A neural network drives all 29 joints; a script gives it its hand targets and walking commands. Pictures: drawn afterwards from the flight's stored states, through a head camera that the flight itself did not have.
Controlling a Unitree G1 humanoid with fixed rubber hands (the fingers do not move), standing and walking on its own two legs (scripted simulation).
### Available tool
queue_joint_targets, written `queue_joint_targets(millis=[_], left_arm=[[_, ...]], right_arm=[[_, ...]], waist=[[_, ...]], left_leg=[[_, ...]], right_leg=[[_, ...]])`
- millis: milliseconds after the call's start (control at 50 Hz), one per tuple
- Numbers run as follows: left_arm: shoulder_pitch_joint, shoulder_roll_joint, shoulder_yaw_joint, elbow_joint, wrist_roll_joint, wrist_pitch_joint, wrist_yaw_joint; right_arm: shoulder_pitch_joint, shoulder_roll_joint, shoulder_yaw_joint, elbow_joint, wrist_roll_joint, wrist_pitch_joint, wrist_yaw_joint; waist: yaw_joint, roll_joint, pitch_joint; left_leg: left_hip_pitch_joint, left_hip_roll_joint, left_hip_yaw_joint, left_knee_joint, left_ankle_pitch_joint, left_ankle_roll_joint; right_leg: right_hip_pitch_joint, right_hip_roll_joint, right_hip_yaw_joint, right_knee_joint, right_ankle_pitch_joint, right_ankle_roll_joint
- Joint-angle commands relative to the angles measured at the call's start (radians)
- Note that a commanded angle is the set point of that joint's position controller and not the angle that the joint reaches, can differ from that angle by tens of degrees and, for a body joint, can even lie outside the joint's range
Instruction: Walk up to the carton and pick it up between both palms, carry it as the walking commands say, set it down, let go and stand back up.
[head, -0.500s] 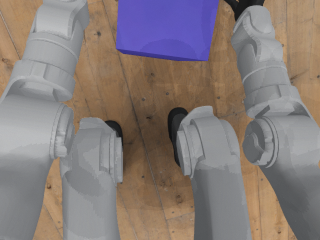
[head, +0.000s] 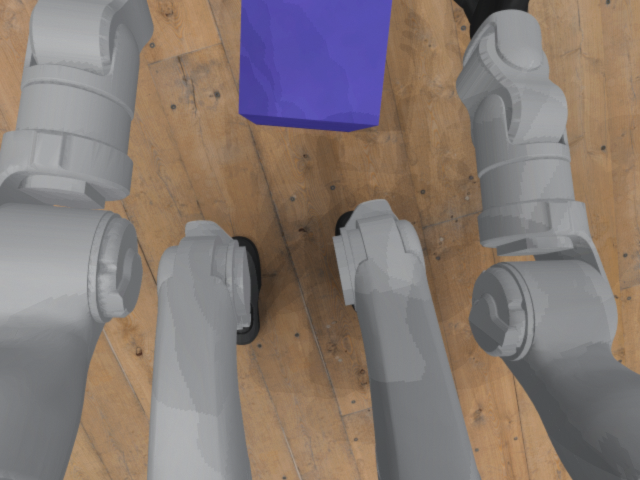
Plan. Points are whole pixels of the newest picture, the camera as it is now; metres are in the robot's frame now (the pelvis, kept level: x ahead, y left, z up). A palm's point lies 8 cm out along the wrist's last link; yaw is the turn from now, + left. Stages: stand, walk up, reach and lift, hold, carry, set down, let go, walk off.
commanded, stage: set down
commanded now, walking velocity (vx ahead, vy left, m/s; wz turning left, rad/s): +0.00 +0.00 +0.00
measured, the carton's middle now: (311, 27) +0.56 -0.06 -0.35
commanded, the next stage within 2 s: let go in 0.78 s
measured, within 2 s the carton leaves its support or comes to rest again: neither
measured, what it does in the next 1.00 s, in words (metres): rises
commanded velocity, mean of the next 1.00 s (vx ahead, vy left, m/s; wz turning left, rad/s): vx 0.00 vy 0.00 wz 0.00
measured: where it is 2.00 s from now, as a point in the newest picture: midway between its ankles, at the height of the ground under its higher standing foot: (303, 295)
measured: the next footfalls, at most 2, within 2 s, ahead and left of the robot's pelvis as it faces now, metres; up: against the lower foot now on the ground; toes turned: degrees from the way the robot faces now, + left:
none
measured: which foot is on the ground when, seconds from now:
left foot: down 0.00-1.00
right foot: down 0.00-1.00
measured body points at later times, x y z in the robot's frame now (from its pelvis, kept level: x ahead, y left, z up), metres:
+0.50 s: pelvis +0.01 +0.00 +0.12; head +0.36 -0.03 +0.39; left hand +0.60 +0.11 +0.00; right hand +0.52 -0.21 -0.01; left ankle +0.12 +0.11 -0.43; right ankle +0.14 -0.12 -0.43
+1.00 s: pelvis +0.03 +0.00 +0.21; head +0.35 -0.01 +0.52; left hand +0.56 +0.13 +0.09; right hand +0.50 -0.21 +0.08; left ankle +0.12 +0.11 -0.43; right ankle +0.14 -0.12 -0.43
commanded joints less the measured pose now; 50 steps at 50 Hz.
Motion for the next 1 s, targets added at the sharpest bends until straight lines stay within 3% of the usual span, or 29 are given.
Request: queue_joint_targets(millis=[0, 40, 100, 200, 220, 240, 260, 280, 300, 400, 420, 460, 540, 580, 620, 680, 700, 720, 740, 760, 780, 840, 860, 880, 900, 920, 940, 960, 980], left_arm=[[-0.323, 0.124, 0.026, -0.114, 0.009, -0.012, -0.013], [-0.337, 0.101, 0.024, -0.227, 0.03, -0.009, -0.009], [-0.359, 0.162, 0.046, -0.173, 0.013, 0.018, -0.007], [-0.312, 0.141, 0.043, -0.179, 0.041, 0.033, -0.02], [-0.261, 0.114, 0.058, -0.168, 0.033, 0.035, -0.016], [-0.326, 0.119, 0.038, -0.261, 0.036, 0.019, -0.023], [-0.28, 0.099, 0.038, -0.135, 0.034, 0.031, -0.032], [-0.286, 0.113, 0.073, -0.303, 0.028, 0.014, -0.023], [-0.311, 0.087, 0.054, -0.219, 0.004, 0.018, -0.027], [-0.302, 0.126, 0.073, -0.337, 0.026, 0.041, -0.035], [-0.295, 0.142, 0.077, -0.239, 0.037, 0.051, -0.025], [-0.262, 0.154, 0.079, -0.347, 0.032, 0.05, -0.037], [-0.238, 0.081, 0.041, -0.172, 0.071, 0.077, -0.048], [-0.242, 0.089, 0.075, -0.291, 0.071, 0.039, -0.051], [-0.175, 0.028, 0.063, -0.158, 0.08, 0.035, -0.05], [-0.276, 0.069, 0.111, -0.173, 0.121, 0.0, -0.056], [-0.22, 0.06, 0.128, -0.025, 0.16, -0.009, -0.059], [-0.127, 0.055, 0.161, 0.011, 0.192, -0.033, -0.068], [-0.171, 0.038, 0.148, -0.092, 0.167, -0.056, -0.07], [-0.199, 0.017, 0.154, -0.161, 0.191, -0.065, -0.059], [-0.166, -0.012, 0.165, -0.093, 0.213, -0.068, -0.051], [-0.119, 0.018, 0.183, -0.153, 0.215, -0.073, -0.036], [-0.095, -0.047, 0.174, -0.175, 0.226, -0.065, -0.026], [0.028, -0.049, 0.17, -0.158, 0.255, -0.048, -0.006], [0.175, -0.098, 0.131, -0.114, 0.257, -0.032, 0.005], [0.156, -0.082, 0.162, -0.228, 0.261, -0.028, 0.012], [0.165, -0.075, 0.15, -0.342, 0.239, -0.032, 0.038], [0.252, -0.141, 0.104, -0.37, 0.237, -0.034, 0.04], [0.294, -0.138, 0.094, -0.421, 0.201, -0.039, 0.044]], right_arm=[[-0.26, -0.054, 0.002, -0.11, -0.004, -0.008, 0.014], [-0.262, -0.1, -0.015, -0.199, -0.005, -0.002, 0.008], [-0.287, -0.117, -0.034, -0.207, -0.029, 0.01, -0.002], [-0.222, -0.108, -0.055, -0.166, -0.046, 0.03, 0.002], [-0.194, -0.102, -0.051, -0.173, -0.061, 0.026, -0.002], [-0.237, -0.086, -0.034, -0.234, -0.022, 0.022, 0.007], [-0.202, -0.091, -0.05, -0.165, -0.052, 0.021, 0.004], [-0.224, -0.086, -0.035, -0.344, -0.048, 0.011, -0.002], [-0.236, -0.047, -0.015, -0.232, -0.017, 0.022, 0.003], [-0.216, -0.064, -0.01, -0.339, -0.008, 0.048, -0.006], [-0.234, -0.123, -0.03, -0.281, -0.026, 0.051, -0.003], [-0.204, -0.078, -0.001, -0.391, -0.031, 0.065, 0.001], [-0.175, -0.085, -0.054, -0.178, -0.074, 0.07, 0.015], [-0.175, -0.048, -0.032, -0.348, -0.063, 0.041, 0.017], [-0.12, -0.071, -0.056, -0.214, -0.101, 0.031, 0.026], [-0.191, -0.002, -0.031, -0.146, -0.072, 0.013, 0.043], [-0.167, -0.003, -0.068, -0.067, -0.125, -0.012, 0.048], [-0.109, 0.052, -0.069, -0.048, -0.151, -0.03, 0.052], [-0.097, 0.041, -0.108, -0.115, -0.17, -0.058, 0.048], [-0.102, -0.042, -0.149, -0.123, -0.199, -0.076, 0.053], [-0.09, -0.054, -0.161, -0.107, -0.226, -0.09, 0.06], [-0.076, 0.021, -0.102, -0.183, -0.246, -0.101, 0.09], [-0.028, -0.018, -0.106, -0.177, -0.245, -0.102, 0.113], [0.065, -0.007, -0.076, -0.11, -0.26, -0.075, 0.136], [0.227, -0.065, -0.107, -0.064, -0.303, -0.07, 0.155], [0.211, -0.087, -0.077, -0.15, -0.266, -0.068, 0.166], [0.239, -0.079, -0.043, -0.256, -0.248, -0.07, 0.177], [0.298, -0.053, -0.002, -0.239, -0.212, -0.068, 0.194], [0.324, -0.078, -0.029, -0.303, -0.235, -0.069, 0.192]], waist=[[-0.026, 0.026, -1.851], [0.003, 0.138, -2.03], [-0.092, 0.069, -2.013], [-0.057, 0.125, -2.047], [-0.07, 0.058, -2.068], [-0.032, 0.129, -2.038], [-0.08, 0.111, -1.993], [-0.05, 0.036, -2.131], [-0.06, 0.009, -1.985], [-0.019, 0.045, -2.21], [-0.066, 0.022, -2.118], [-0.041, 0.02, -2.249], [-0.054, 0.103, -1.911], [-0.056, 0.052, -2.028], [-0.078, 0.066, -1.98], [-0.002, 0.079, -1.825], [-0.049, 0.027, -1.717], [-0.014, 0.003, -1.716], [-0.068, 0.007, -1.791], [-0.045, 0.103, -1.857], [-0.09, 0.117, -1.798], [-0.045, 0.007, -1.771], [-0.061, 0.096, -1.864], [0.026, 0.106, -1.826], [-0.056, 0.147, -1.924], [-0.014, 0.109, -1.915], [-0.06, 0.048, -1.978], [-0.017, 0.11, -1.917], [-0.081, -0.039, -1.905]], left_leg=[[0.581, -0.037, 0.042, -0.293, 0.188, 0.031], [0.755, -0.044, 0.055, -0.325, 0.265, 0.001], [0.699, -0.035, 0.055, -0.346, 0.244, 0.009], [0.811, -0.032, 0.04, -0.421, 0.269, 0.0], [0.856, -0.04, 0.027, -0.441, 0.354, 0.005], [0.839, -0.044, 0.054, -0.447, 0.35, -0.001], [0.831, -0.041, 0.029, -0.464, 0.338, 0.001], [0.924, -0.057, 0.042, -0.489, 0.428, 0.012], [0.802, -0.042, 0.052, -0.469, 0.37, 0.009], [0.977, -0.061, 0.068, -0.551, 0.445, -0.004], [0.909, -0.039, 0.056, -0.557, 0.36, -0.001], [1.043, -0.055, 0.052, -0.626, 0.439, 0.011], [1.047, -0.038, 0.006, -0.727, 0.323, 0.015], [1.127, -0.033, 0.012, -0.741, 0.46, 0.01], [1.111, -0.03, 0.02, -0.761, 0.479, -0.003], [1.004, -0.032, 0.043, -0.8, 0.36, 0.0], [0.972, -0.017, 0.01, -0.851, 0.323, 0.011], [0.974, -0.027, 0.004, -0.851, 0.383, 0.004], [1.022, -0.025, 0.001, -0.885, 0.452, -0.006], [1.06, -0.022, 0.002, -0.858, 0.529, -0.027], [1.07, -0.012, -0.011, -0.859, 0.538, -0.027], [1.098, -0.015, 0.003, -0.933, 0.444, -0.016], [1.164, -0.019, 0.016, -0.909, 0.482, -0.04], [1.181, -0.023, 0.017, -0.962, 0.523, -0.037], [1.283, -0.022, 0.019, -0.991, 0.469, -0.048], [1.315, -0.011, 0.024, -1.002, 0.427, -0.037], [1.333, -0.024, 0.033, -1.0, 0.487, -0.031], [1.347, -0.019, 0.026, -1.035, 0.535, -0.027], [1.364, -0.02, 0.004, -1.038, 0.562, -0.008]], right_leg=[[0.649, 0.017, -0.147, -0.229, 0.273, 0.011], [0.755, 0.021, -0.132, -0.279, 0.308, -0.002], [0.755, 0.026, -0.148, -0.326, 0.313, -0.001], [0.78, 0.023, -0.145, -0.391, 0.31, 0.005], [0.826, 0.035, -0.156, -0.416, 0.384, 0.012], [0.853, 0.026, -0.123, -0.426, 0.401, 0.007], [0.814, 0.03, -0.147, -0.446, 0.385, 0.021], [0.962, 0.038, -0.145, -0.465, 0.482, 0.021], [0.887, 0.032, -0.135, -0.471, 0.452, 0.011], [1.121, 0.032, -0.119, -0.556, 0.519, 0.016], [1.062, 0.036, -0.137, -0.553, 0.468, 0.011], [1.213, 0.031, -0.129, -0.595, 0.541, 0.03], [0.982, 0.014, -0.137, -0.679, 0.348, 0.021], [1.11, 0.025, -0.133, -0.708, 0.513, 0.03], [1.077, 0.022, -0.144, -0.733, 0.524, 0.025], [1.073, 0.006, -0.102, -0.796, 0.432, 0.006], [1.045, 0.005, -0.109, -0.834, 0.395, 0.024], [1.04, 0.006, -0.118, -0.811, 0.446, 0.025], [1.087, 0.013, -0.121, -0.833, 0.507, 0.024], [1.066, 0.003, -0.105, -0.812, 0.537, 0.006], [1.015, 0.003, -0.119, -0.833, 0.563, 0.01], [1.069, 0.018, -0.151, -0.881, 0.452, 0.007], [1.085, 0.013, -0.13, -0.898, 0.476, -0.017], [1.108, 0.016, -0.129, -0.903, 0.48, -0.011], [1.171, 0.009, -0.14, -0.936, 0.445, -0.02], [1.226, 0.007, -0.128, -0.948, 0.413, -0.025], [1.319, 0.019, -0.145, -0.964, 0.49, -0.024], [1.337, 0.011, -0.107, -0.963, 0.545, -0.025], [1.387, 0.026, -0.132, -0.981, 0.566, -0.011]])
